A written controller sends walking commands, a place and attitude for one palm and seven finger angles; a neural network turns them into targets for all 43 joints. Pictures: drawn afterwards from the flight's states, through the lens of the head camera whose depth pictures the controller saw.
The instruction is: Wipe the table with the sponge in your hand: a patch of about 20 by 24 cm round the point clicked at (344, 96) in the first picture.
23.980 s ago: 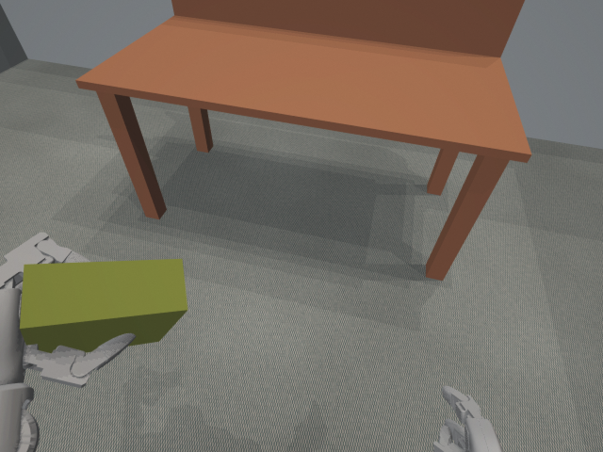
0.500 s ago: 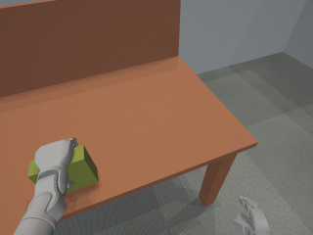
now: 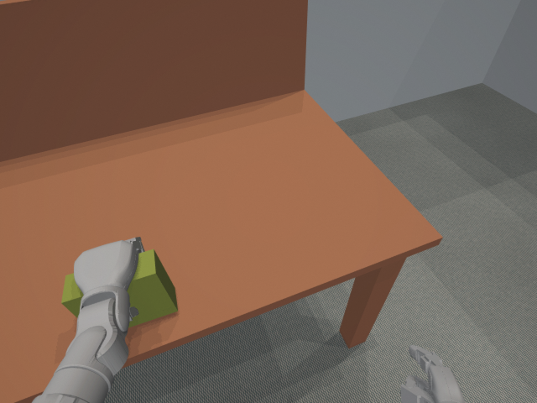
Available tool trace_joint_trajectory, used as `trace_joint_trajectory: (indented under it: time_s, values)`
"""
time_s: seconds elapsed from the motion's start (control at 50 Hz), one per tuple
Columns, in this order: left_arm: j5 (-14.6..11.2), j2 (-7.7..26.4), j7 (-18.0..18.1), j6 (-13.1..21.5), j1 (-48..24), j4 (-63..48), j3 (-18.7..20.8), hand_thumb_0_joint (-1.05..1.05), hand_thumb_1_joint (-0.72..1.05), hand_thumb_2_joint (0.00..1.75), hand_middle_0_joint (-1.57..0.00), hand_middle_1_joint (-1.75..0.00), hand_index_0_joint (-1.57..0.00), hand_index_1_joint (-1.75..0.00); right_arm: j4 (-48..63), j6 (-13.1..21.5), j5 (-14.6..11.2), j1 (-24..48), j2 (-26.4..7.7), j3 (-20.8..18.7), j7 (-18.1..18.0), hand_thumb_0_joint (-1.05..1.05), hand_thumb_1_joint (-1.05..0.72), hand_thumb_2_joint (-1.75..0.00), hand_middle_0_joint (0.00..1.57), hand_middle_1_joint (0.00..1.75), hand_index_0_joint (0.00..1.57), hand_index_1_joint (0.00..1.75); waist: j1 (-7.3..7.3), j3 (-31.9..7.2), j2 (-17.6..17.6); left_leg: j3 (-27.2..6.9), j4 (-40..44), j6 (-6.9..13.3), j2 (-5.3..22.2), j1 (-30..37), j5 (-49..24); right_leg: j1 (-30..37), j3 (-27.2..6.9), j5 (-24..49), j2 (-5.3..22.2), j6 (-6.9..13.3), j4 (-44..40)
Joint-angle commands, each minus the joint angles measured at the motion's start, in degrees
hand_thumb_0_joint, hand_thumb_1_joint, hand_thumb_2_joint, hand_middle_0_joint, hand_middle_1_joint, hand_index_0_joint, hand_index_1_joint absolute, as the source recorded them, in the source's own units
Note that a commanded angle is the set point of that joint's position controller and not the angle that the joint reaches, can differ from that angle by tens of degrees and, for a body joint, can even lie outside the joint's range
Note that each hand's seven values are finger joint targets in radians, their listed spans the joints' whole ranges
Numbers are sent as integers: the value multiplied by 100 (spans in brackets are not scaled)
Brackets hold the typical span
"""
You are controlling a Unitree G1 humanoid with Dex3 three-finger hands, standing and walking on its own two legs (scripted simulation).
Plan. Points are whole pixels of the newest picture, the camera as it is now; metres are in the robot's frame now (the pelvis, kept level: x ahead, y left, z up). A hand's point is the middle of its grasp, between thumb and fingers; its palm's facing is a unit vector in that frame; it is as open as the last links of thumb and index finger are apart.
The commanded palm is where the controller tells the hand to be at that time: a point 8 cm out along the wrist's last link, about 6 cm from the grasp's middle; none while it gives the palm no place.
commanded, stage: lower the sponge onto the table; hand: left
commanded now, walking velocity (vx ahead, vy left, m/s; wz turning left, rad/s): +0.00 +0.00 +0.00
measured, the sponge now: (130, 300) +0.27 +0.29 -0.04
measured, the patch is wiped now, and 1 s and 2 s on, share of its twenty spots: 0.00 0.05 0.50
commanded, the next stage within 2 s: wipe forward along the first lane in 0.42 s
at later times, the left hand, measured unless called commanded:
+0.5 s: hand (122, 287) +0.28 +0.29 -0.01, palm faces -0.10 -0.06 -0.99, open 9.5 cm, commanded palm +0.26 +0.29 +0.04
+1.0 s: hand (116, 265) +0.32 +0.32 -0.01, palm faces -0.12 -0.02 -0.99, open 9.5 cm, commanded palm +0.31 +0.32 +0.02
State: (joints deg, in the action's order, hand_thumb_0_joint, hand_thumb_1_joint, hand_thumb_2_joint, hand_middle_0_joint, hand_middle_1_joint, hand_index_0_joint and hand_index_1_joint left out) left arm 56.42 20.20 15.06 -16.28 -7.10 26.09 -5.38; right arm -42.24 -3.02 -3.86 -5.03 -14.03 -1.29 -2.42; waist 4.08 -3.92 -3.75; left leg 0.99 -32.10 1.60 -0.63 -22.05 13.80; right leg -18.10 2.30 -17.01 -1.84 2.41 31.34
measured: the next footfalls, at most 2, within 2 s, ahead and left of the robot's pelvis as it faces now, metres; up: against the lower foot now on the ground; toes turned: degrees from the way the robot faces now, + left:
none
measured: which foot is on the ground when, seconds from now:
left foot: down 0.00-1.00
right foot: down 0.00-1.00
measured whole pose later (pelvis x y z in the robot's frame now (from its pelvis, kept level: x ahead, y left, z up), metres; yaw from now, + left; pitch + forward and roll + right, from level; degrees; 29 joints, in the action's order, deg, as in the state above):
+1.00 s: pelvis -0.01 -0.01 -0.02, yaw +0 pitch +10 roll -1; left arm 57.8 26.0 16.9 -10.2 -21.6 46.6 0.6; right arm -42.5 -5.2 -4.3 -10.2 -15.1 -1.8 -2.6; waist 1.1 -6.9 -3.3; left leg -0.1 -40.1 1.0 0.6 -34.3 15.8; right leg -29.8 3.4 -18.7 -3.0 3.1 38.3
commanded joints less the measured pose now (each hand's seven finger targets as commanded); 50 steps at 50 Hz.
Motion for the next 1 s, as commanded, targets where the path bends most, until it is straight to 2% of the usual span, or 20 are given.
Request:
trace_joint_trajectory:
  time_s: [0.0, 0.02, 0.06, 0.1, 0.18, 0.3, 0.32, 0.4, 0.48, 0.5, 0.58, 0.6, 0.62, 0.66, 0.72, 0.82, 0.88, 0.9, 0.92, 0.98]
  values:
    - [128, 1598, 298, -196, -1643, -913, 829, 0, 10, 130, -120, -160, -120, -160, 891, 226, -9, 899, -793, -211, -57, 0, -90, -90, 20, 30, 20, 30, 47, -1303, 126, -475, 336, 71, -41, 912, -872, 130, -493, 1047, -15, 184, -502]
    - [111, 1354, 272, -189, -1746, -934, 580, 0, 10, 130, -120, -160, -120, -160, 913, 226, -5, 865, -752, -203, -57, 0, -90, -90, 20, 30, 20, 30, -2, -1311, 104, -413, 294, 102, -55, 917, -853, 155, -395, 1094, 18, 149, -499]
    - [135, 1304, 235, -164, -1684, -798, 504, 0, 10, 130, -120, -160, -120, -160, 908, 234, -13, 840, -749, -202, -61, 0, -90, -90, 20, 30, 20, 30, -34, -1290, 168, -415, 256, 116, -60, 896, -858, 104, -427, 1134, 27, 144, -513]
    - [140, 1551, 224, -91, -1818, -731, 739, 0, 10, 130, -120, -160, -120, -160, 858, 222, -11, 803, -778, -219, -82, 0, -90, -90, 20, 30, 20, 30, -43, -1199, 70, -443, 257, 109, -63, 875, -785, 19, -497, 1022, -5, 169, -525]
    - [189, 1251, 247, 115, -1553, -805, 515, 0, 10, 130, -120, -160, -120, -160, 896, 266, 25, 697, -749, -278, -34, 0, -90, -90, 20, 30, 20, 30, -49, -1517, 40, -417, 93, 124, -51, 968, -1124, 69, -453, 1495, 23, 172, -383]
    - [103, 1385, 334, 83, -1343, -644, 759, 0, 10, 130, -120, -160, -120, -160, 874, 213, 2, 701, -803, -290, -14, 0, -90, -90, 20, 30, 20, 30, -32, -1427, 306, -394, 64, 113, -72, 717, -1059, 115, -562, 1653, 16, 152, -334]
    - [62, 1197, 336, 85, -1402, -679, 551, 0, 10, 130, -120, -160, -120, -160, 897, 215, 4, 636, -786, -298, -21, 0, -90, -90, 20, 30, 20, 30, -104, -1351, 250, -339, 47, 132, -57, 696, -998, 76, -451, 1620, 32, 132, -314]
    - [86, 1492, 334, -7, -1470, -408, 791, 0, 10, 130, -120, -160, -120, -160, 840, 163, -26, 684, -822, -275, -38, 0, -90, -90, 20, 30, 20, 30, -85, -1217, 371, -358, 59, 125, -91, 538, -817, 28, -583, 1438, 30, 126, -379]
    - [157, 1327, 279, -43, -1436, -117, 573, 0, 10, 130, -120, -160, -120, -160, 849, 131, -27, 589, -808, -269, -40, 0, -90, -90, 20, 30, 20, 30, -106, -1228, 369, -308, -10, 141, -110, 465, -804, -8, -529, 1480, 58, 122, -355]
    - [142, 1515, 278, -7, -1379, -141, 808, 0, 10, 130, -120, -160, -120, -160, 841, 128, -30, 601, -828, -286, -40, 0, -90, -90, 20, 30, 20, 30, -55, -1284, 274, -321, -6, 129, -116, 466, -812, 29, -589, 1481, 36, 140, -342]
    - [205, 1518, 251, 62, -1667, 141, 703, 0, 10, 130, -120, -160, -120, -160, 836, 82, -22, 476, -837, -269, -70, 0, -90, -90, 20, 30, 20, 30, -194, -1180, 531, -275, -88, 147, -123, 218, -709, -56, -575, 1561, 66, 92, -305]
    - [197, 1698, 262, 83, -1721, 255, 900, 0, 10, 130, -120, -160, -120, -160, 795, 77, -40, 477, -848, -274, -74, 0, -90, -90, 20, 30, 20, 30, -170, -1077, 385, -291, -65, 139, -129, 160, -595, -138, -632, 1342, 47, 106, -338]
    - [223, 1621, 265, 117, -1869, 282, 769, 0, 10, 130, -120, -160, -120, -160, 792, 66, -29, 392, -843, -275, -84, 0, -90, -90, 20, 30, 20, 30, -204, -1135, 304, -279, -93, 148, -114, 177, -571, -196, -514, 1244, 49, 102, -291]
    - [264, 1614, 257, 133, -1939, 597, 742, 0, 10, 130, -120, -160, -120, -160, 771, 68, -29, 314, -852, -282, -87, 0, -90, -90, 20, 30, 20, 30, -250, -1108, 475, -275, -141, 152, -96, 103, -532, -313, -518, 1202, 52, 91, -296]
    - [256, 1585, 246, 230, -2241, 805, 665, 0, 10, 130, -120, -160, -120, -160, 762, 39, -39, 194, -859, -294, -99, 0, -90, -90, 20, 30, 20, 30, -307, -1167, 311, -264, -194, 160, -93, 12, -397, -447, -482, 972, 42, 89, -251]
    - [270, 1599, 262, 378, -2472, 1242, 667, 0, 10, 130, -120, -160, -120, -160, 728, 16, -30, -15, -891, -309, -79, 0, -90, -90, 20, 30, 20, 30, -367, -1366, 430, -253, -337, 164, -55, -186, -347, -589, -430, 940, 38, 64, -136]
    - [296, 1769, 311, 439, -2527, 1520, 793, 0, 10, 130, -120, -160, -120, -160, 725, -6, -27, -107, -915, -305, -60, 0, -90, -90, 20, 30, 20, 30, -368, -1404, 580, -236, -426, 163, -47, -462, -286, -608, -457, 994, 57, 41, -75]
    - [307, 2043, 342, 474, -2597, 1589, 1065, 0, 10, 130, -120, -160, -120, -160, 676, -5, -24, -129, -944, -325, -62, 0, -90, -90, 20, 30, 20, 30, -330, -1459, 530, -276, -430, 155, -34, -471, -301, -617, -495, 956, 27, 63, -37]
    - [291, 1877, 349, 490, -2549, 1668, 893, 0, 10, 130, -120, -160, -120, -160, 696, -6, -18, -218, -926, -324, -62, 0, -90, -90, 20, 30, 20, 30, -361, -1458, 458, -239, -473, 168, -43, -509, -276, -651, -420, 926, 31, 43, -11]
    - [318, 2002, 355, 468, -2789, 2127, 890, 0, 10, 130, -120, -160, -120, -160, 637, -14, -33, -317, -968, -305, -58, 0, -90, -90, 20, 30, 20, 30, -463, -1236, 722, -217, -553, 180, -25, -823, -42, -851, -473, 709, 54, 5, -52]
